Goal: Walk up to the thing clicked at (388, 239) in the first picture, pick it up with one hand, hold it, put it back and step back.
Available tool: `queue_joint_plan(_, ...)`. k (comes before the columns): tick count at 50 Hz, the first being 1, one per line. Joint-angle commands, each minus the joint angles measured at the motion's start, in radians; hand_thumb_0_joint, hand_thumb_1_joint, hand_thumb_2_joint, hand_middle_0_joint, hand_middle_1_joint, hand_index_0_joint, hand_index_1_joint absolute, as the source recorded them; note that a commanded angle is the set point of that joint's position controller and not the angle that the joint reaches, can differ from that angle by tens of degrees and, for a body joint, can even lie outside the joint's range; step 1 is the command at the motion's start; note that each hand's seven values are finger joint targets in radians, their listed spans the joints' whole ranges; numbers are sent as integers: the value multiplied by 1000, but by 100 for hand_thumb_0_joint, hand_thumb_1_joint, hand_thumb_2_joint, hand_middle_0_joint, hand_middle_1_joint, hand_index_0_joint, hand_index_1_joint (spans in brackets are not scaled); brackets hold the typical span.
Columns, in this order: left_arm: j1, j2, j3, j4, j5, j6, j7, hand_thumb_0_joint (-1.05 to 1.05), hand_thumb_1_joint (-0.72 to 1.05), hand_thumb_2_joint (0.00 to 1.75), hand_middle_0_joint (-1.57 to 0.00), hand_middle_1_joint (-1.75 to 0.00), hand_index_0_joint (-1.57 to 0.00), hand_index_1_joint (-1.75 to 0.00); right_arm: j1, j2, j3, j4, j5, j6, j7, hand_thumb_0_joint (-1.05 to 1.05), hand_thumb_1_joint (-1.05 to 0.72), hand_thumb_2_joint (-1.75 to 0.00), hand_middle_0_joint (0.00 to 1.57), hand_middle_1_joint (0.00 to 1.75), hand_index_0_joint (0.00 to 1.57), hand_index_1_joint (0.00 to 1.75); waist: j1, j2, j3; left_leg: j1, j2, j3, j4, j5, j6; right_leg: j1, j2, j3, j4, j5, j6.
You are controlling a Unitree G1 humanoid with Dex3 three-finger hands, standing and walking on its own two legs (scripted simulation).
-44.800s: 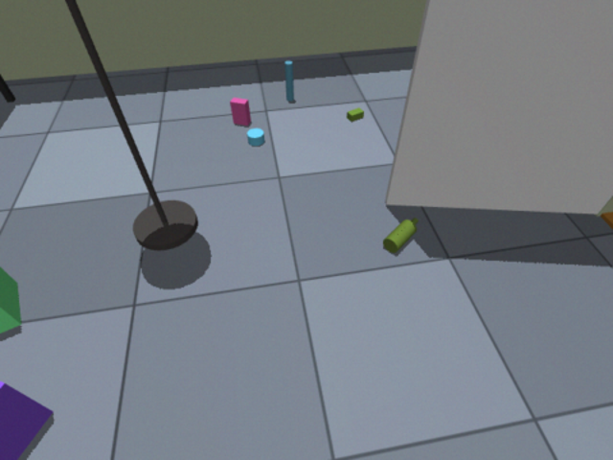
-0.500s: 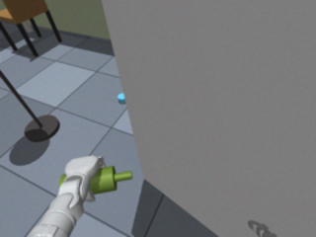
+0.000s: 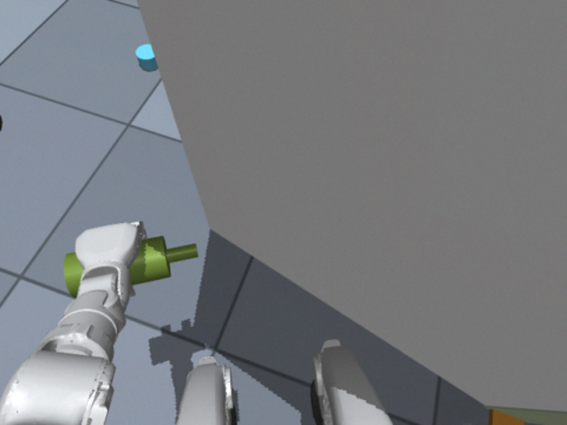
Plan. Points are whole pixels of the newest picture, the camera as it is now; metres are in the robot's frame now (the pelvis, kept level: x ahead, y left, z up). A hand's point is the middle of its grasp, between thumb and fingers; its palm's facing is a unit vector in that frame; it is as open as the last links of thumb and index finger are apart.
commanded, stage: crouch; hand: left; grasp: from above
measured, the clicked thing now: (137, 262) +0.41 +0.21 -0.14
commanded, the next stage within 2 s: lower in 1.34 s
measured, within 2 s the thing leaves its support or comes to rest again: neither
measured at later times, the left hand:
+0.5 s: hand (153, 285) +0.43 +0.24 -0.34, palm faces -0.43 -0.06 -0.90, open 9.9 cm
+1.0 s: hand (161, 284) +0.45 +0.25 -0.43, palm faces -0.45 -0.08 -0.89, open 9.9 cm
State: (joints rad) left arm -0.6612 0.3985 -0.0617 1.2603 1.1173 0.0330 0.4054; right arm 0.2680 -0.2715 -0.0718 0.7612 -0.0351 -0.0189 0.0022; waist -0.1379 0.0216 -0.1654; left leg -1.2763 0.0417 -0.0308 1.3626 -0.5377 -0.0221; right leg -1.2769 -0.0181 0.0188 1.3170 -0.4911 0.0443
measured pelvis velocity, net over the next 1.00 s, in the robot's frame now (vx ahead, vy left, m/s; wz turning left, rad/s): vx -0.03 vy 0.00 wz -0.05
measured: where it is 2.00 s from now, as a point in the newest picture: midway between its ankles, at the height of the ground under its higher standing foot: outside the picture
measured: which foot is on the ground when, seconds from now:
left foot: down 0.00-1.00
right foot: down 0.00-1.00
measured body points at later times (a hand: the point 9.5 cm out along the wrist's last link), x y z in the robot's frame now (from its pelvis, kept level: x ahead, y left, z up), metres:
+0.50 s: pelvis -0.02 +0.00 -0.18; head +0.21 +0.03 +0.21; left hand +0.44 +0.25 -0.29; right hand +0.03 -0.27 -0.30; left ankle +0.05 +0.13 -0.60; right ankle +0.06 -0.15 -0.60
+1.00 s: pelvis -0.03 +0.00 -0.26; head +0.21 +0.04 +0.12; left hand +0.47 +0.25 -0.38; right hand -0.01 -0.28 -0.37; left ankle +0.05 +0.13 -0.60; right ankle +0.06 -0.15 -0.60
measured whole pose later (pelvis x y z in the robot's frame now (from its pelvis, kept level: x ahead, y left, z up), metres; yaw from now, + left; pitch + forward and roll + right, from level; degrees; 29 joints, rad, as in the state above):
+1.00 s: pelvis -0.03 +0.00 -0.26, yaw -3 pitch +37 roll -6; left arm -1.00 0.67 0.11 1.46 1.20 -0.07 0.38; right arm 0.18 -0.27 0.03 0.75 -0.13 -0.07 0.13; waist -0.26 0.01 -0.08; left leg -2.20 0.00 -0.13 2.26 -0.70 -0.03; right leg -2.17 -0.01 0.00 2.18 -0.65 0.06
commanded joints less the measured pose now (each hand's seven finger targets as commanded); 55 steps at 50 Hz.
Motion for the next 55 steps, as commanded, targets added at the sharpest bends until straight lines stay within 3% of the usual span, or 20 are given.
queue_joint_plan(1, -373, 259, 78, -155, -20, 19, 53, 0, 56, 74, -90, -74, -93, -71, 77, -159, -55, -71, -9, -36, -17, 0, -87, -89, 20, 30, 20, 30, 10, 111, -561, 137, -35, 32, -47, 138, 19, 138, 30, -61, -4, 129, -74)
queue_joint_plan(6, -363, 300, 114, -115, -12, 14, 25, 0, 57, 72, -91, -71, -94, -68, 88, -154, -48, -56, -23, -41, -10, 0, -87, -89, 20, 30, 20, 30, -2, 102, -599, -1, -38, 24, 79, 127, 29, 16, 32, -74, 121, 108, -78)
queue_joint_plan(9, -443, 331, 126, -137, -6, -13, 13, 0, 59, 69, -92, -69, -95, -66, 93, -168, -46, -55, -28, -48, -1, 0, -87, -89, 20, 30, 20, 30, -24, 127, -612, -39, -35, -2, 140, 70, 26, -118, 30, -86, 195, 45, -83)
queue_joint_plan(11, -435, 302, 117, -104, 2, -27, 8, 0, 61, 67, -92, -70, -96, -65, 105, -169, -39, -48, -33, -58, 8, 0, -87, -89, 20, 30, 20, 30, -46, 116, -613, -81, -37, -2, 205, 83, 32, -174, 28, -91, 238, 60, -81)
queue_joint_plan(16, -557, 366, 141, -174, 28, -66, 26, 0, 62, 68, -95, -67, -98, -63, 118, -189, -35, -30, -47, -82, 25, 0, -88, -89, 20, 30, 20, 30, -57, 191, -703, -81, -37, -16, 299, 93, 22, -286, 22, -105, 345, 61, -83)
queue_joint_plan(17, -579, 382, 150, -175, 38, -72, 31, 0, 61, 71, -95, -67, -98, -65, 128, -188, -30, -23, -52, -84, 30, 0, -88, -89, 20, 30, 20, 30, -69, 207, -700, -84, -38, -15, 317, 94, 20, -303, 18, -105, 362, 65, -82)
queue_joint_plan(19, -578, 394, 157, -158, 44, -74, 45, 0, 60, 70, -96, -64, -98, -62, 116, -188, -27, -21, -55, -88, 35, 0, -88, -89, 20, 30, 20, 30, -51, 228, -733, -112, -42, 1, 357, 96, 23, -308, 22, -104, 394, 70, -83)
queue_joint_plan(22, -605, 421, 174, -133, 54, -67, 59, 0, 62, 74, -99, -64, -101, -63, 124, -191, -17, -18, -68, -91, 45, 0, -88, -90, 20, 30, 20, 30, -64, 237, -742, -151, -43, 10, 411, 117, 25, -322, 18, -104, 435, 93, -79)
queue_joint_plan(25, -640, 426, 171, -118, 57, -63, 52, 0, 63, 74, -101, -62, -102, -62, 126, -196, -15, -14, -73, -90, 54, 0, -89, -90, 20, 30, 20, 30, -78, 280, -729, -168, -42, 14, 445, 118, 23, -366, 18, -107, 471, 94, -80)
queue_joint_plan(27, -619, 429, 173, -97, 53, -57, 47, 0, 66, 72, -103, -62, -104, -61, 133, -204, -14, -17, -77, -89, 62, 0, -89, -90, 20, 30, 20, 30, -88, 242, -732, -203, -42, 19, 478, 119, 29, -345, 17, -109, 482, 107, -74)
queue_joint_plan(28, -635, 443, 173, -114, 49, -58, 42, 0, 65, 73, -104, -59, -104, -58, 121, -203, -15, -22, -76, -87, 63, 0, -89, -90, 20, 30, 20, 30, -76, 241, -762, -215, -41, 21, 492, 112, 32, -344, 23, -109, 497, 105, -74)
queue_joint_plan(30, -637, 422, 157, -94, 44, -59, 29, 0, 68, 74, -104, -62, -105, -61, 116, -199, -12, -22, -78, -85, 69, 0, -89, -90, 20, 30, 20, 30, -87, 256, -726, -243, -41, 23, 516, 111, 32, -373, 24, -108, 516, 105, -74)
queue_joint_plan(32, -624, 474, 179, -68, 51, -59, 23, 0, 68, 73, -105, -59, -106, -59, 116, -203, -8, -23, -76, -79, 70, 0, -89, -90, 20, 30, 20, 30, -78, 246, -703, -285, -41, 24, 534, 103, 33, -381, 27, -109, 534, 97, -73)
queue_joint_plan(37, -637, 465, 175, -28, 51, -70, 14, 0, 72, 71, -107, -61, -108, -59, 123, -208, 2, -26, -82, -71, 86, 0, -89, -90, 20, 30, 20, 30, -104, 233, -650, -357, -44, 24, 586, 107, 38, -412, 27, -114, 576, 111, -68)
queue_joint_plan(40, -663, 512, 193, -23, 54, -83, 13, 0, 71, 69, -107, -58, -108, -57, 119, -222, 4, -25, -83, -68, 92, 0, -89, -90, 20, 30, 20, 30, -103, 252, -654, -375, -44, 22, 606, 92, 37, -454, 28, -120, 608, 89, -72)
queue_joint_plan(42, -652, 481, 175, 6, 64, -89, 7, 0, 73, 69, -108, -60, -110, -58, 129, -219, 12, -23, -88, -67, 99, 0, -89, -90, 20, 30, 20, 30, -117, 259, -645, -369, -45, 18, 621, 95, 32, -465, 28, -126, 625, 88, -72)
queue_joint_plan(44, -672, 527, 196, 13, 67, -95, 15, 0, 73, 70, -108, -60, -109, -59, 127, -226, 13, -24, -87, -64, 104, 0, -89, -90, 20, 30, 20, 30, -109, 255, -651, -382, -46, 17, 632, 91, 33, -478, 31, -131, 644, 81, -74)
queue_joint_plan(48, -731, 557, 206, 31, 81, -108, 31, 0, 75, 71, -110, -59, -111, -58, 130, -233, 24, -18, -93, -60, 107, 0, -89, -90, 20, 30, 20, 30, -119, 277, -648, -414, -50, 20, 658, 57, 34, -517, 32, -135, 668, 53, -75)
queue_joint_plan(49, -710, 529, 193, 62, 82, -108, 30, 0, 78, 69, -111, -62, -113, -60, 132, -225, 31, -17, -99, -62, 112, 0, -89, -90, 20, 30, 20, 30, -130, 279, -624, -428, -50, 21, 665, 53, 33, -521, 32, -137, 678, 50, -75)
queue_joint_plan(55, -778, 583, 209, 84, 95, -120, 45, 0, 80, 70, -113, -60, -114, -59, 139, -245, 46, -9, -111, -67, 120, 0, -89, -90, 20, 30, 20, 30, -144, 293, -606, -465, -52, 20, 699, 16, 37, -567, 34, -148, 710, 21, -77)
